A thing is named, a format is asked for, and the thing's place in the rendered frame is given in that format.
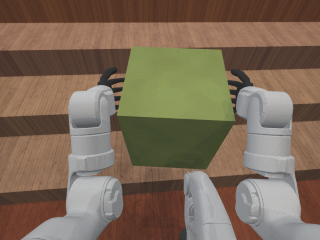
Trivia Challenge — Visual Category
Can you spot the right robot thigh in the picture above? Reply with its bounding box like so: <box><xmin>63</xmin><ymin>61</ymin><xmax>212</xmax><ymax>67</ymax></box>
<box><xmin>184</xmin><ymin>171</ymin><xmax>237</xmax><ymax>240</ymax></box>

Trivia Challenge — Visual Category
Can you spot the carton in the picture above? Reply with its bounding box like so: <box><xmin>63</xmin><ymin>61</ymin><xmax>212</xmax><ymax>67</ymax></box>
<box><xmin>117</xmin><ymin>46</ymin><xmax>236</xmax><ymax>170</ymax></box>

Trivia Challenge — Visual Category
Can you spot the left robot hand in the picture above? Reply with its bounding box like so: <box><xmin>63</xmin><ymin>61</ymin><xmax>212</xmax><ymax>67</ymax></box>
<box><xmin>97</xmin><ymin>67</ymin><xmax>125</xmax><ymax>110</ymax></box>

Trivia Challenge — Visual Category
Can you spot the right robot hand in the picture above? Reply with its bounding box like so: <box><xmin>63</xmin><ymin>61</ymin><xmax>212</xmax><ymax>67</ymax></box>
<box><xmin>227</xmin><ymin>69</ymin><xmax>254</xmax><ymax>113</ymax></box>

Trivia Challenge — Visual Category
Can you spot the robot left upper arm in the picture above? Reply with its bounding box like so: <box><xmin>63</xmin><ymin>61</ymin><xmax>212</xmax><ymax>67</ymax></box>
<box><xmin>21</xmin><ymin>176</ymin><xmax>124</xmax><ymax>240</ymax></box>

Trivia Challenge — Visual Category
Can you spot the left robot forearm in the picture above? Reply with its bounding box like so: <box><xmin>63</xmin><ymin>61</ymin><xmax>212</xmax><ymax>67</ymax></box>
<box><xmin>66</xmin><ymin>85</ymin><xmax>116</xmax><ymax>212</ymax></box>

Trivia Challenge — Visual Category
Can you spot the right robot forearm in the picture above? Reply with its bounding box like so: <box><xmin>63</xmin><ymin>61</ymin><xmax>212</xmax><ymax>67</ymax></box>
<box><xmin>236</xmin><ymin>86</ymin><xmax>301</xmax><ymax>215</ymax></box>

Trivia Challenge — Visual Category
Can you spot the robot right upper arm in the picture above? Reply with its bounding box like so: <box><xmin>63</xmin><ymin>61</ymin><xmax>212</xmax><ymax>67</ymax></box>
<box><xmin>235</xmin><ymin>178</ymin><xmax>320</xmax><ymax>240</ymax></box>

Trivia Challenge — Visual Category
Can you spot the right robot shin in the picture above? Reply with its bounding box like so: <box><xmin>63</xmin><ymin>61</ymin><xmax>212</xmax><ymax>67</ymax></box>
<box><xmin>184</xmin><ymin>195</ymin><xmax>197</xmax><ymax>240</ymax></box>

